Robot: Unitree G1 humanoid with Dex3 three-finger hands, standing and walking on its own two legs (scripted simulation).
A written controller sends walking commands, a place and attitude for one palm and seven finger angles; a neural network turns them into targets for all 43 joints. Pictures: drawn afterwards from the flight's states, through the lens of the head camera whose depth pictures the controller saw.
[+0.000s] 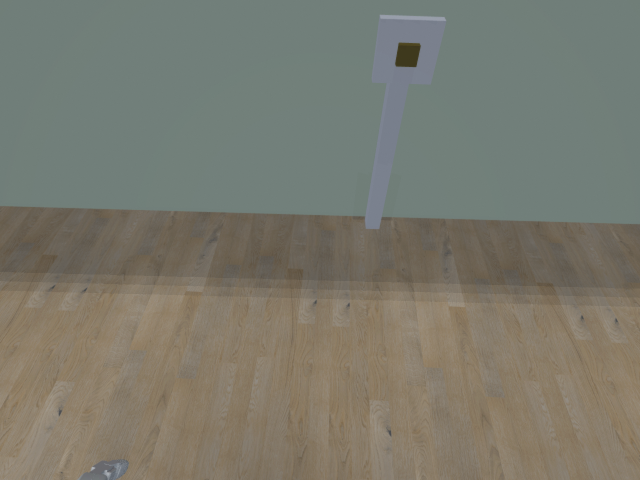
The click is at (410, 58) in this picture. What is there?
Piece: button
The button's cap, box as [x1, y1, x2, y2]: [395, 43, 420, 66]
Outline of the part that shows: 399,43 395,62 396,66 415,66 420,46 419,43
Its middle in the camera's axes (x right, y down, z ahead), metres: +0.25 -0.53 +1.11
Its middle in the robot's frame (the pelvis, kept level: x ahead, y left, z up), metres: +1.20 -0.18 +0.01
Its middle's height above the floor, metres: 0.78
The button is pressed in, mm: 0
